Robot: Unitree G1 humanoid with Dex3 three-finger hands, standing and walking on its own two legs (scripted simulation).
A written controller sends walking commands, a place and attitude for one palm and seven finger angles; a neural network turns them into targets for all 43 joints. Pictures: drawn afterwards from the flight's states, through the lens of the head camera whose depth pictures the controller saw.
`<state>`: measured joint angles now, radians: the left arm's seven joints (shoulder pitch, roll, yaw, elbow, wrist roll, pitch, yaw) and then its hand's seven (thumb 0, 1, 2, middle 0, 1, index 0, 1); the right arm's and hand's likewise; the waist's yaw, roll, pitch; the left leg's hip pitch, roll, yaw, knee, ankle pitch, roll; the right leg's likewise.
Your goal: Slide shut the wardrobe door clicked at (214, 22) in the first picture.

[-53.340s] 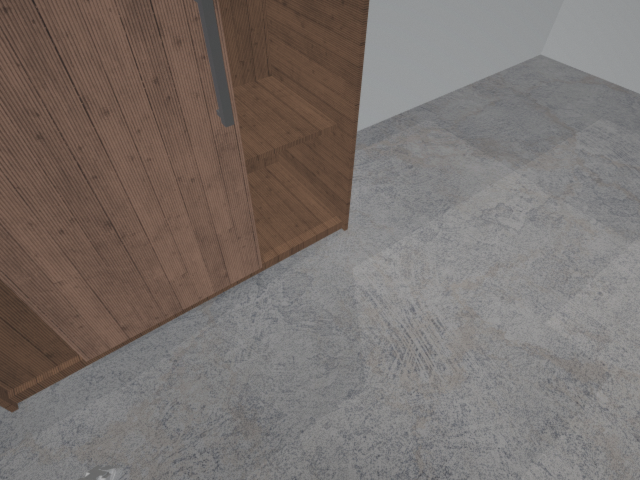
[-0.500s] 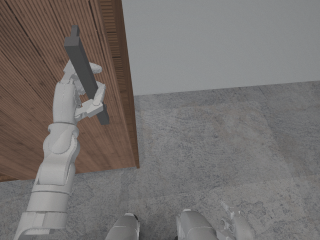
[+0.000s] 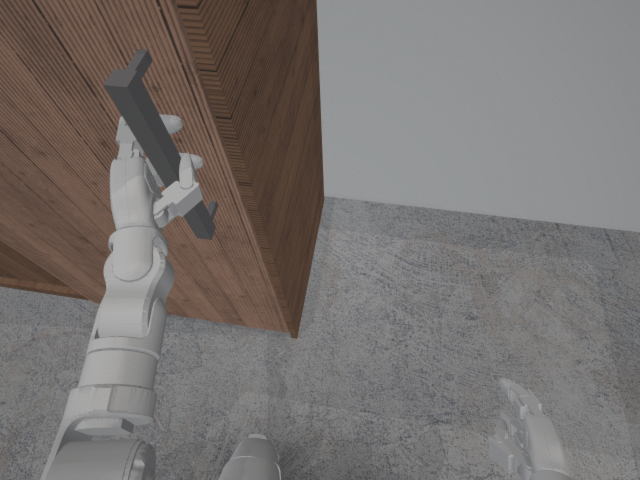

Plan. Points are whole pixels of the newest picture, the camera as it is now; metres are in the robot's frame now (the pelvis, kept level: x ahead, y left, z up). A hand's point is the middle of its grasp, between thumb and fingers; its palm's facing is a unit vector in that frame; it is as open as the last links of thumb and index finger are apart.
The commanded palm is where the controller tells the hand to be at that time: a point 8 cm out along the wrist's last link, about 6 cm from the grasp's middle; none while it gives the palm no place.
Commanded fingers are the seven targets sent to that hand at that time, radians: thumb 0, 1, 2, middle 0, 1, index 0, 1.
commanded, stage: step sideways, sliding the door along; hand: left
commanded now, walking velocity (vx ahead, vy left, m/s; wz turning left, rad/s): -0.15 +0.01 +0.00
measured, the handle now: (179, 162) +0.44 +0.24 +0.09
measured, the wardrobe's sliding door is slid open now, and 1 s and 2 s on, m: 0.00 0.00 0.00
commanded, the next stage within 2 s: none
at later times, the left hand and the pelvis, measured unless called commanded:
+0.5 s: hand (192, 182) +0.40 +0.20 +0.11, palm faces +0.34 -0.94 -0.05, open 6.5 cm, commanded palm +0.36 +0.15 +0.10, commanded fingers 0.00 0.90 0.90 -0.45 -1.40 -0.45 -1.40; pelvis +0.09 +0.03 +0.00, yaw +5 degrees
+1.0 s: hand (190, 182) +0.40 +0.20 +0.11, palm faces +0.26 -0.97 -0.02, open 6.2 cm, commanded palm +0.36 +0.18 +0.10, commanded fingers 0.00 0.90 0.90 -0.45 -1.40 -0.45 -1.40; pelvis +0.17 +0.06 +0.00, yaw +4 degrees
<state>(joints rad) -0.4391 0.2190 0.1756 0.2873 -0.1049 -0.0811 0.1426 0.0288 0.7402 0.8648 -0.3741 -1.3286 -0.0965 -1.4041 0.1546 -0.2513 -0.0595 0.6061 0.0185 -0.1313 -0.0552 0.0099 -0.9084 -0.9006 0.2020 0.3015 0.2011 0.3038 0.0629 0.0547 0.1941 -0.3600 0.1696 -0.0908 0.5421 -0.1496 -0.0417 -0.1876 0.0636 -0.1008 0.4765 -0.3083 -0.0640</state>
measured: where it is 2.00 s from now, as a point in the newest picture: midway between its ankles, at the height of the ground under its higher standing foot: outside the picture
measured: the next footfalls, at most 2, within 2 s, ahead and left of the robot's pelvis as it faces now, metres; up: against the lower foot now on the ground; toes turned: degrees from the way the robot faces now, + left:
left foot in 0.40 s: +0.06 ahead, +0.16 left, +0.00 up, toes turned +7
right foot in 0.70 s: +0.24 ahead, -0.06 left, +0.00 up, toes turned +4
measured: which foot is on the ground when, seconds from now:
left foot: down 0.00-0.28, up 0.30-0.38, down 0.40-0.78, up 0.80-0.88, down 0.90-1.00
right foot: down 0.00-0.42, up 0.44-0.68, down 0.70-0.90, up 0.92-1.00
